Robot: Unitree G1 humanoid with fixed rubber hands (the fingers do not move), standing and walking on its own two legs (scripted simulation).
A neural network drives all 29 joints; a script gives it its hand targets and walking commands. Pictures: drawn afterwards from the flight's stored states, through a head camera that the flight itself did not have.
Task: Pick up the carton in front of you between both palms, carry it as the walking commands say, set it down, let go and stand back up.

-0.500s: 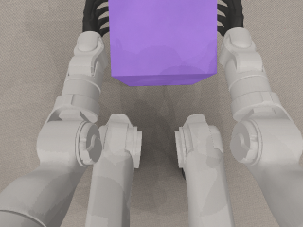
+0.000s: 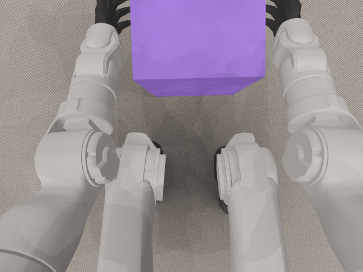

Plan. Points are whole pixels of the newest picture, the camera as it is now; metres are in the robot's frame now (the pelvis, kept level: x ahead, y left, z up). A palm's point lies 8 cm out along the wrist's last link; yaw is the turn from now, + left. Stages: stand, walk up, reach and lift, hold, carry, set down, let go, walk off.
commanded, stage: set down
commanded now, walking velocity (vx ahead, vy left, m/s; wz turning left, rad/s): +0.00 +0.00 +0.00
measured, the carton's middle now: (194, 41) +0.51 -0.01 -0.24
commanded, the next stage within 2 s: let go in 1.48 s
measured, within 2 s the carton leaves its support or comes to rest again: rests again in 0.24 s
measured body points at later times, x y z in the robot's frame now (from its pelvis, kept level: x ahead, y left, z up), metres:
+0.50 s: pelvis +0.01 +0.00 -0.01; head +0.36 -0.01 +0.26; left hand +0.53 +0.19 -0.18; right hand +0.53 -0.21 -0.18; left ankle +0.12 +0.12 -0.34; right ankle +0.11 -0.11 -0.34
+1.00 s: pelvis +0.01 +0.00 +0.11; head +0.33 -0.01 +0.43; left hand +0.53 +0.19 -0.01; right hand +0.53 -0.21 -0.01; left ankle +0.12 +0.12 -0.34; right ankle +0.11 -0.11 -0.34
